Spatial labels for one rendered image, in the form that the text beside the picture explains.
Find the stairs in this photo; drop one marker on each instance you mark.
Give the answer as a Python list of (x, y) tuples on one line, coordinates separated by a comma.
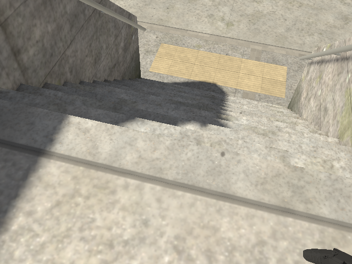
[(225, 122)]

